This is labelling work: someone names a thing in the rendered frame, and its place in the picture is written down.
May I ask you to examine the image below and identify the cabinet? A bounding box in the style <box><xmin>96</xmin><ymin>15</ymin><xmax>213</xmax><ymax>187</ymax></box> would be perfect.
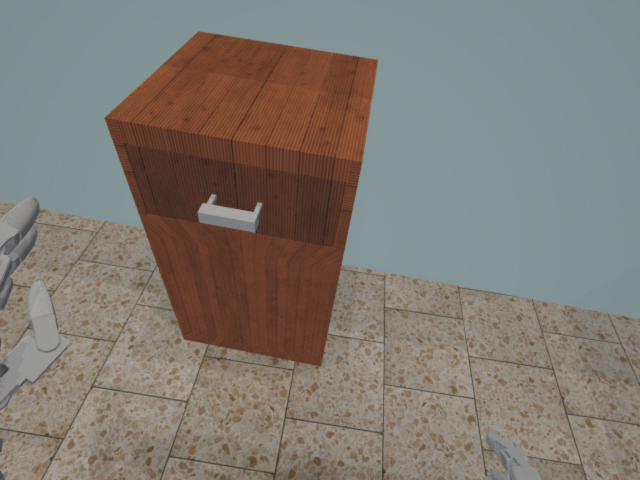
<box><xmin>105</xmin><ymin>31</ymin><xmax>378</xmax><ymax>366</ymax></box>

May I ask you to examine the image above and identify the robot left hand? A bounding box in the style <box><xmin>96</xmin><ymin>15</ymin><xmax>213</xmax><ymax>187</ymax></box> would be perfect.
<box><xmin>0</xmin><ymin>197</ymin><xmax>70</xmax><ymax>410</ymax></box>

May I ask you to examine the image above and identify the handle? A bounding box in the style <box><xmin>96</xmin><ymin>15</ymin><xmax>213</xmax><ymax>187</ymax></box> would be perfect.
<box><xmin>197</xmin><ymin>194</ymin><xmax>263</xmax><ymax>233</ymax></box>

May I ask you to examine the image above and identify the drawer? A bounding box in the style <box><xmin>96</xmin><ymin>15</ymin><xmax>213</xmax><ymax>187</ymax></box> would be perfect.
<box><xmin>126</xmin><ymin>144</ymin><xmax>346</xmax><ymax>247</ymax></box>

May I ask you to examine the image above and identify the robot right hand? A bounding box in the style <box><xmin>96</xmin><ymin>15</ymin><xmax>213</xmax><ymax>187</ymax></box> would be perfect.
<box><xmin>484</xmin><ymin>432</ymin><xmax>544</xmax><ymax>480</ymax></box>

